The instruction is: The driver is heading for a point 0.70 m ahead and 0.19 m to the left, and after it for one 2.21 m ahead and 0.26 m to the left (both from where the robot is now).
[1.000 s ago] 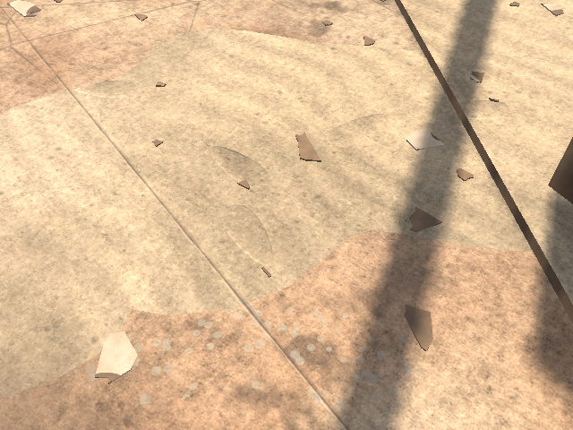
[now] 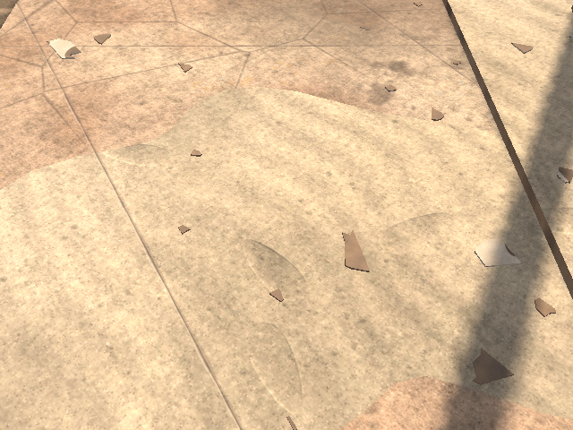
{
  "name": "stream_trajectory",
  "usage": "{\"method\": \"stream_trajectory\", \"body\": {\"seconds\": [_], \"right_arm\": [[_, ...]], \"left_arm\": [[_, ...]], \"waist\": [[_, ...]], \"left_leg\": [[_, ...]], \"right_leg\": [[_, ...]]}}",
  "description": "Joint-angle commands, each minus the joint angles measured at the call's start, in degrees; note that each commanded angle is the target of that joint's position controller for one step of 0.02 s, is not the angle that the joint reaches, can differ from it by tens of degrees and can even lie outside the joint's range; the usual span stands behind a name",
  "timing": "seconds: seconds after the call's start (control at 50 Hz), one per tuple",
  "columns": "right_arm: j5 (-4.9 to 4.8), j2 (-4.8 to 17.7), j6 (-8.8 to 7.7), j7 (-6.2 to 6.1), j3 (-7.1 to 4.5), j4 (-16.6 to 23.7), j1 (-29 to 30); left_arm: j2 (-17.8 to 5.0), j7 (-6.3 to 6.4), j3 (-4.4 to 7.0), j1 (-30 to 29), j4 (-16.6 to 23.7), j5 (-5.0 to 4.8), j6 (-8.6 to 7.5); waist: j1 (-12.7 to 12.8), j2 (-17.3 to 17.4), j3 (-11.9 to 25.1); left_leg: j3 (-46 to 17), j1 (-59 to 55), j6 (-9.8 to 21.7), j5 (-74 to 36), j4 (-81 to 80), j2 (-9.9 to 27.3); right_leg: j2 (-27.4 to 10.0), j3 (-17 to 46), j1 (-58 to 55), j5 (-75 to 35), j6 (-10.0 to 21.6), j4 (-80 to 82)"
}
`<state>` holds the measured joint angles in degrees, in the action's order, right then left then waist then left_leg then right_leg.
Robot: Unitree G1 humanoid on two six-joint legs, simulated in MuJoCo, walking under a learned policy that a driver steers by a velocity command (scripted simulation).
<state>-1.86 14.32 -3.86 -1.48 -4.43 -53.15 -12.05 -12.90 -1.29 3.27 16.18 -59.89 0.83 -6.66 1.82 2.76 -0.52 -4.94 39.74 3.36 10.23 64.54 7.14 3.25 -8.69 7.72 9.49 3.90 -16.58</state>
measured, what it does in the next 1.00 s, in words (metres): walks ahead, turning left: left foot, then right foot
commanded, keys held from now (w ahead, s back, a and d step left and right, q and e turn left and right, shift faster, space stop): w+q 0.50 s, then w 0.30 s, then w+e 0.20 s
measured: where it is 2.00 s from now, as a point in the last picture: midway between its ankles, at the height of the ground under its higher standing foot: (238, 292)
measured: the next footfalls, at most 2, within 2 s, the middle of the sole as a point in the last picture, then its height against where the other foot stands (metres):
left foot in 0.30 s outside the picture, level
right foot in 0.82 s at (286, 361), level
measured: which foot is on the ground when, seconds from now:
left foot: up 0.00-0.28, down 0.30-0.84, up 0.86-1.00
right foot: down 0.00-0.32, up 0.34-0.80, down 0.82-1.00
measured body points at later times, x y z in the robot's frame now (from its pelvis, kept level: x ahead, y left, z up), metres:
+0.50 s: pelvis +0.29 +0.09 +0.00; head +0.32 +0.11 +0.44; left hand +0.36 +0.39 -0.12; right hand +0.44 -0.15 -0.12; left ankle +0.30 +0.16 -0.74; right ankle +0.34 -0.09 -0.65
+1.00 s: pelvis +0.58 +0.11 +0.00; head +0.61 +0.11 +0.45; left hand +0.57 +0.40 -0.12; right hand +0.79 -0.09 -0.12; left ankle +0.51 +0.25 -0.66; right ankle +0.64 +0.05 -0.74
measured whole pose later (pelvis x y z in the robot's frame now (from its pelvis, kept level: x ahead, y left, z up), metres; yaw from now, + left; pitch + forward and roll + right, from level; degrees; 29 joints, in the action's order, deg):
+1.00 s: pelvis +0.58 +0.11 +0.00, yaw +19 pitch +2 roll +0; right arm 0.3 15.7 -5.3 -0.3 -3.2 -43.0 -13.7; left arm -14.9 -1.9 3.1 15.8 -48.2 -0.2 -5.4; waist 1.7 1.9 -0.7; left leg -2.4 29.9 1.6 18.8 62.9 2.4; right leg 4.2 0.5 16.3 8.7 4.3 -23.0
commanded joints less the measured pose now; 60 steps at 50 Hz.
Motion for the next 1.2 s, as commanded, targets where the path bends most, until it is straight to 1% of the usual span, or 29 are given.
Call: {"method": "stream_trajectory", "body": {"seconds": [0.02, 0.1, 0.2, 0.24, 0.26, 0.28, 0.3, 0.32, 0.34, 0.36, 0.38, 0.4, 0.44, 0.52, 0.6, 0.7, 0.76, 0.78, 0.8, 0.82, 0.84, 0.86, 0.88, 0.9, 0.92, 0.96, 1.0, 1.1, 1.2], "right_arm": [[0.49, 1.91, 0.07, 0.45, -0.62, 2.22, -2.39], [0.77, 0.66, -0.46, 2.1, 0.28, 5.42, 6.27], [0.55, 0.32, -0.32, 4.31, 1.04, 10.7, 13.98], [0.38, 2.04, -0.18, 5.03, 0.34, 12.06, 12.44], [0.32, 3.67, -0.04, 5.21, -0.47, 11.97, 9.02], [0.11, 6.22, 0.02, 5.23, -1.87, 10.61, 1.61], [0.07, 10.55, 0.2, 4.38, -4.09, 8.37, -7.93], [0.29, 17.64, 0.55, 3.2, -5.92, 7.46, -12.94], [0.85, 17.43, -0.08, 3.35, -5.08, 9.01, -13.04], [1.63, 12.7, -0.44, 3.53, -3.71, 8.75, -13.36], [1.33, 10.25, -0.77, 3.39, -3.07, 9.04, -9.87], [1.05, 8.34, -0.88, 3.4, -2.44, 10.38, -4.83], [1.72, 6.1, -0.96, 3.14, -1.58, 12.31, 0.0], [1.15, 9.0, -1.33, 1.68, -2.22, 12.28, -2.45], [1.01, 8.14, -1.04, 0.87, -1.8, 11.08, -6.09], [0.96, 8.74, -1.01, 1.02, -1.74, 8.86, -9.93], [1.13, 9.56, -0.28, 0.56, -1.99, 8.39, -10.04], [1.13, 9.84, -0.01, 0.49, -2.0, 8.66, -8.96], [1.24, 9.14, 0.19, 0.53, -1.64, 9.1, -7.88], [1.86, 7.62, 0.2, 0.58, -0.77, 10.23, -6.77], [1.39, 3.9, -0.7, 0.75, 0.29, 10.6, -14.62], [1.13, 4.66, -1.62, 1.03, 0.65, 10.5, -14.82], [0.24, 8.62, -2.18, 1.37, -0.21, 11.62, -9.12], [0.44, 8.72, -2.56, 1.43, -0.03, 12.9, -3.99], [1.48, 8.23, -2.81, 1.34, -0.14, 13.71, -1.26], [2.45, 7.03, -2.59, 1.12, -0.4, 14.09, -2.45], [2.62, 5.59, -2.14, 0.82, -0.11, 14.41, -2.93], [2.27, 3.66, -2.26, 0.77, 0.85, 17.28, 7.04], [1.36, 4.91, -3.33, 1.92, 0.53, 19.69, 14.33]], "left_arm": [[-6.99, 1.29, 1.04, -3.27, 3.43, 0.25, -0.97], [-8.56, 2.3, 1.13, -0.12, 3.55, -0.27, -0.44], [-10.35, 2.64, 1.82, 4.76, 2.92, -1.28, 1.69], [-11.82, 2.85, 2.29, 3.1, 4.0, -1.48, 2.5], [-12.73, 3.06, 2.57, 2.15, 4.64, -1.48, 2.93], [-13.25, 3.24, 2.66, 0.84, 5.29, -1.52, 3.43], [-12.75, 3.3, 2.35, 0.48, 6.14, -1.53, 3.4], [-6.54, 2.69, 0.54, 4.47, 8.71, 0.06, 2.25], [-4.65, 1.58, -0.63, 4.1, 10.79, -0.92, -0.68], [-9.25, 0.92, 0.72, -3.94, 12.79, -3.3, -2.46], [-8.89, 0.87, 0.56, -6.24, 13.63, -3.67, -3.15], [-8.72, 1.35, 0.76, -6.21, 12.9, -2.44, -3.06], [-9.42, 1.63, 1.75, -4.03, 12.71, -1.36, -1.2], [-7.03, 2.03, 1.53, -7.5, 15.03, -0.02, 0.77], [-5.14, 1.38, 0.54, -15.12, 16.76, -0.4, 0.28], [-7.05, -0.03, 0.53, -21.11, 19.25, -1.21, -0.72], [-8.57, -0.71, 0.94, -19.38, 19.62, -1.19, -1.48], [-9.37, -0.71, 1.35, -16.25, 18.91, -1.16, -1.68], [-10.98, -0.5, 2.28, -9.79, 16.96, -0.9, -1.8], [-13.56, -0.31, 3.03, -0.1, 15.1, -0.39, -1.77], [-18.31, -0.25, 4.43, 7.95, 13.47, 0.12, -1.23], [-15.12, -0.9, 3.58, 9.32, 12.18, -1.54, -0.75], [-11.6, -0.87, 2.49, 5.15, 13.2, -2.46, -0.38], [-10.11, -0.73, 1.92, 1.12, 14.65, -1.87, 0.22], [-9.29, -0.79, 1.51, -1.56, 15.29, -1.26, 0.59], [-8.34, -0.67, 1.01, -3.15, 15.95, -0.7, 0.66], [-9.33, -0.23, 1.35, -2.19, 15.75, -1.27, 0.58], [-12.03, 1.33, 2.42, 1.9, 15.09, -2.26, 1.36], [-11.79, 1.96, 2.49, 6.7, 14.53, -2.62, 3.08]], "waist": [[-2.68, -5.16, -2.69], [0.21, -4.07, -4.02], [2.54, -3.99, -6.05], [0.31, -6.27, -3.69], [-2.0, -7.86, -0.83], [-6.36, -8.22, 3.33], [-11.02, -6.14, 8.55], [-8.52, 7.29, 14.75], [-6.47, 9.63, 23.55], [-9.29, 4.14, 19.33], [-7.68, 2.16, 12.46], [-4.69, -2.94, 8.32], [-0.69, -2.01, 5.46], [-0.46, -1.19, 2.88], [-4.15, 1.56, 1.5], [-6.76, 2.74, -1.13], [-5.1, 3.96, -1.16], [-3.14, 4.42, 0.17], [0.09, 3.57, 4.19], [4.17, 0.93, 12.05], [2.88, -13.25, 20.87], [3.1, -19.95, 21.62], [3.52, -14.0, 12.13], [2.94, -8.05, 6.7], [1.44, -4.62, 2.29], [-1.51, -6.03, 1.76], [-2.29, -7.42, 2.35], [0.49, -6.94, 1.01], [2.77, -8.11, -0.04]], "left_leg": [[-2.98, 2.49, -0.72, -9.31, -6.1, 1.49], [2.4, 1.95, -0.81, -16.75, -19.19, 0.42], [6.89, 5.43, 0.82, -9.0, -26.66, -1.09], [10.36, -0.81, 2.71, -2.85, -27.73, -4.21], [12.21, -6.67, 3.9, -0.05, -27.38, -6.68], [13.33, -16.65, 5.61, -0.43, -29.46, -9.55], [10.04, -32.8, 8.16, -3.73, -32.7, -10.21], [-15.65, -54.09, 15.71, -2.02, -33.48, 4.55], [-44.28, -63.98, 23.35, 3.42, -45.14, 13.71], [-37.84, -62.89, 19.03, 1.52, -47.35, 11.58], [-28.4, -55.0, 16.62, -3.08, -46.81, 9.47], [-21.38, -45.2, 14.83, -8.28, -47.2, 6.8], [-15.18, -32.98, 13.52, -13.83, -49.68, 3.58], [-9.54, -26.83, 13.64, -18.98, -52.13, 1.22], [-5.09, -26.93, 10.05, -13.66, -51.92, -1.55], [-9.17, -34.07, 9.39, -9.35, -49.13, 2.76], [-11.54, -39.69, 8.17, -15.69, -45.58, 5.4], [-10.92, -40.11, 7.35, -22.92, -42.53, 4.7], [-8.65, -39.26, 6.1, -31.22, -35.44, 1.73], [-5.08, -32.87, 4.14, -27.51, -22.19, -1.49], [-0.13, -11.92, -0.82, -6.94, 0.06, -9.87], [-2.65, -0.01, -1.71, 21.79, 8.33, -11.96], [-3.5, 6.18, -1.12, 19.0, 12.39, -8.02], [-1.63, 6.16, -0.69, 14.06, 10.88, -5.47], [-0.53, 4.69, -0.74, 10.67, 6.46, -3.78], [-0.26, -1.41, -1.42, 7.32, -0.39, -1.77], [1.07, -3.35, -2.84, 6.4, -5.94, -1.82], [1.98, -6.92, -5.43, -8.91, -25.43, -4.25], [1.49, -10.84, -5.45, -11.37, -35.74, -7.59]], "right_leg": [[-16.85, 7.65, 3.3, -9.25, 7.49, 11.13], [-16.7, 2.19, -1.07, -11.35, 5.77, 11.16], [-20.19, -0.78, -13.12, -18.16, 4.73, 5.45], [-20.59, -2.83, -14.55, -35.32, 3.38, -0.79], [-20.43, -3.76, -14.59, -45.94, 2.65, -6.88], [-19.25, -4.91, -12.73, -52.01, 1.51, -17.22], [-16.83, -5.59, -4.01, -45.36, -0.88, -31.63], [-9.77, -4.92, 19.32, -6.8, -4.19, -53.87], [-0.59, 8.75, 32.9, 24.23, -4.93, -66.2], [-3.88, 14.3, 39.43, 20.49, -3.04, -67.4], [-6.39, 13.57, 40.71, 15.47, -1.83, -63.53], [-8.86, 13.27, 37.07, 11.84, -1.89, -58.58], [-11.3, 13.46, 28.74, 8.94, -2.77, -52.16], [-10.17, 11.38, 28.7, 1.04, -6.36, -40.03], [-7.63, 10.09, 25.81, -14.42, -6.32, -21.52], [-6.29, 10.36, 27.03, -14.69, -3.77, -13.78], [-5.53, 9.88, 25.83, -7.52, -1.26, -11.58], [-4.28, 8.54, 21.27, -6.05, -0.17, -10.37], [-3.14, 7.46, 11.98, -7.53, 1.45, -9.26], [-8.97, 13.19, -2.67, -10.38, 4.88, -12.02], [-21.19, 36.33, -25.16, -3.21, 14.26, -10.25], [-24.62, 53.21, -29.65, 8.37, 16.75, -0.8], [-22.99, 48.49, -23.54, 15.45, 13.8, 0.17], [-20.58, 41.4, -15.18, 13.6, 11.87, 0.97], [-18.36, 36.52, -6.99, 8.14, 11.34, 2.45], [-15.0, 31.72, -0.01, -1.14, 10.82, 4.48], [-13.61, 27.95, 2.41, -7.06, 11.49, 5.54], [-10.67, 22.53, 5.57, -9.93, 9.22, 5.53], [-11.21, 26.35, 2.25, -9.01, 7.76, 0.02]]}}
